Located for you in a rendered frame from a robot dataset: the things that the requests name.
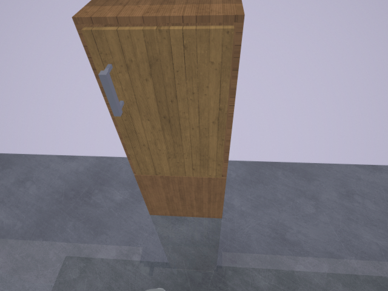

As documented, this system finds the handle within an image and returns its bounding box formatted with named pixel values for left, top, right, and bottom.
left=98, top=64, right=124, bottom=116

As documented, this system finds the cupboard door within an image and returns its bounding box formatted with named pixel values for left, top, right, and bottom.
left=81, top=25, right=234, bottom=178

